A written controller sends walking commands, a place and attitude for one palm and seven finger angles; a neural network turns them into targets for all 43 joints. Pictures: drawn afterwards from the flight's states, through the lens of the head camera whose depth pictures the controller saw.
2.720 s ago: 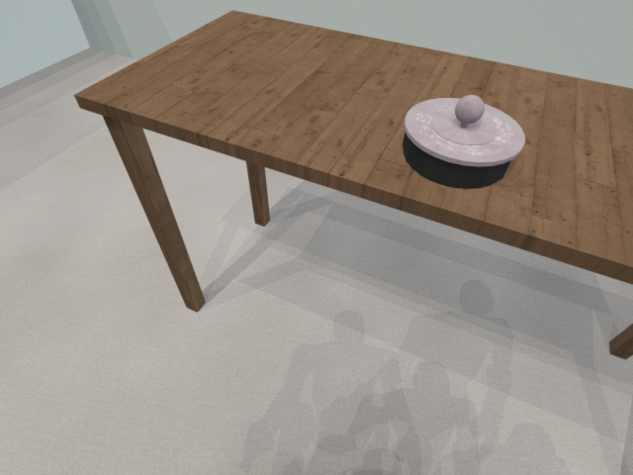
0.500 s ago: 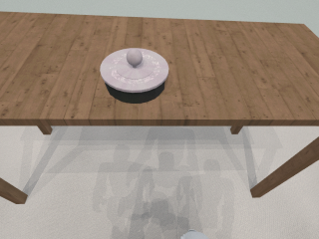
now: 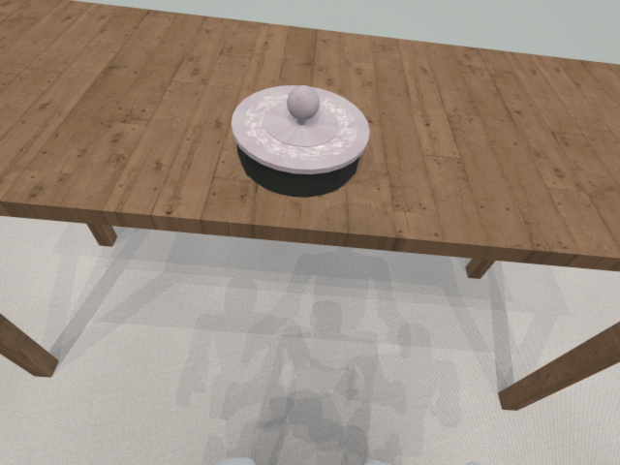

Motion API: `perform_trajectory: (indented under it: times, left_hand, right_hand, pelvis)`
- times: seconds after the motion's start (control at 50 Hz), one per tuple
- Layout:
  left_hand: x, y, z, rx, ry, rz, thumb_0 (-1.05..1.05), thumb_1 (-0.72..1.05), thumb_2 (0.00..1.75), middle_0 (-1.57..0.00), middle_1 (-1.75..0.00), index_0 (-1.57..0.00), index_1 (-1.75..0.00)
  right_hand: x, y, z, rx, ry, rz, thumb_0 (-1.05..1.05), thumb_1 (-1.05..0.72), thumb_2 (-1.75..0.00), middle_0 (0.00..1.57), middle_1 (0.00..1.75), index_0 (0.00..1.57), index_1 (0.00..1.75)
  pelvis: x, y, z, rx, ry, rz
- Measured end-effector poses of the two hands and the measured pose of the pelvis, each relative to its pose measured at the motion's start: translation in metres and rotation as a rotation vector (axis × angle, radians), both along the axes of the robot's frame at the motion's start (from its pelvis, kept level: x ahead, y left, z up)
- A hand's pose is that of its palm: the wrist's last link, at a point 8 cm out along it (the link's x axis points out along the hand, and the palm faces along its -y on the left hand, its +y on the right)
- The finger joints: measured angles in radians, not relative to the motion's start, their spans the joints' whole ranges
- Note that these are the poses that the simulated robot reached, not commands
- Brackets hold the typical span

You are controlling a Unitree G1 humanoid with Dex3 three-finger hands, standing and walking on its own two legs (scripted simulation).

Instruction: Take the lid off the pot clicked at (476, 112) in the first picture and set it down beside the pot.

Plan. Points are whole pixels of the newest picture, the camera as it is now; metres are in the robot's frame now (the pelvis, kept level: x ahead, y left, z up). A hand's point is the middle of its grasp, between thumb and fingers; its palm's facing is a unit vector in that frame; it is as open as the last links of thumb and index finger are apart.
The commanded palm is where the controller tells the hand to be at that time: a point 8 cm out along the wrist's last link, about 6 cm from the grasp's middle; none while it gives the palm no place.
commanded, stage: come to a stop and stand still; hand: left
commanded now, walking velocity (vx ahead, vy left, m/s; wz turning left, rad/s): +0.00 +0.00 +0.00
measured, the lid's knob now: (303, 103) +0.52 +0.06 +0.18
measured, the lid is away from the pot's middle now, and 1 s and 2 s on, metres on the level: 0.00 0.00 0.00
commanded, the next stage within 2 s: look again from close up in 0.70 s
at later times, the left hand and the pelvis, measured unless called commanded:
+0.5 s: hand out of the picture -0.08 +0.19 -0.15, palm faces +0.02 -0.98 -0.21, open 7.4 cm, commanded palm none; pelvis -0.05 +0.02 +0.02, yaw -2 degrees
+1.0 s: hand out of the picture -0.07 +0.18 -0.17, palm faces +0.03 -0.97 -0.22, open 7.4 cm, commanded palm none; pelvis -0.04 +0.01 +0.01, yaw +0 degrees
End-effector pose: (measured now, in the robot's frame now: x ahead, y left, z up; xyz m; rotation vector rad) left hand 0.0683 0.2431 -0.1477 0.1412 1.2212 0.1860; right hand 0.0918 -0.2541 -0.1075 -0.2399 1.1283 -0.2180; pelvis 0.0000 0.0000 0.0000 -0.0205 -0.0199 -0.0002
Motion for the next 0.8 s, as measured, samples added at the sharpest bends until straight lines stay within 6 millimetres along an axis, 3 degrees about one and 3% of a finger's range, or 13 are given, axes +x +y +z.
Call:
perform_trajectory:
  times: [0.1,0.22,0.32,0.46,0.54,0.66,0.8]
  left_hand:
    - [-0.033,0.024,0.007,0.007,0.056,0.023,0.01,0.91,0.90,-0.20,-0.30,-0.20,-0.30]
    - [-0.081,0.036,0.018,0.016,0.142,0.032,0.01,0.91,0.90,-0.20,-0.30,-0.20,-0.30]
    - [-0.113,0.030,0.024,0.019,0.219,0.016,0.01,0.91,0.90,-0.20,-0.30,-0.20,-0.30]
    - [-0.147,0.005,0.027,0.002,0.253,0.012,0.01,0.90,0.90,-0.20,-0.30,-0.20,-0.30]
    - [-0.153,-0.007,0.021,-0.029,0.259,0.006,0.01,0.90,0.90,-0.20,-0.30,-0.20,-0.30]
    - [-0.140,-0.020,0.013,-0.061,0.229,-0.016,0.01,0.90,0.90,-0.20,-0.30,-0.20,-0.30]
    - [-0.146,-0.026,0.024,-0.037,0.215,0.013,0.00,0.90,0.90,-0.20,-0.30,-0.20,-0.30]
  right_hand:
    - [-0.014,0.029,0.011,0.012,0.009,0.035,0.01,-0.91,-0.90,0.20,0.30,0.20,0.29]
    - [-0.035,0.055,0.008,0.068,0.036,0.023,0.01,-0.92,-0.90,0.20,0.30,0.20,0.29]
    - [-0.061,0.058,0.000,0.098,0.064,-0.010,0.00,-0.93,-0.90,0.20,0.30,0.20,0.30]
    - [-0.116,0.046,-0.017,0.126,0.174,-0.068,0.00,-0.93,-0.90,0.20,0.30,0.20,0.29]
    - [-0.149,0.045,-0.018,0.124,0.235,-0.100,0.01,-0.93,-0.90,0.20,0.30,0.20,0.29]
    - [-0.187,0.053,-0.017,0.133,0.323,-0.135,0.01,-0.92,-0.90,0.20,0.30,0.20,0.29]
    - [-0.197,0.057,-0.021,0.177,0.376,-0.119,0.01,-0.91,-0.90,0.20,0.30,0.20,0.29]
  pelvis:
    - [-0.010,0.014,0.011,-0.004,-0.001,-0.004]
    - [-0.021,0.024,0.020,0.008,0.022,-0.013]
    - [-0.031,0.027,0.021,0.019,0.030,-0.023]
    - [-0.046,0.021,0.019,0.029,0.019,-0.028]
    - [-0.047,0.019,0.018,0.013,-0.005,-0.029]
    - [-0.049,0.016,0.018,0.027,-0.010,-0.028]
    - [-0.055,0.008,0.020,0.038,0.016,-0.013]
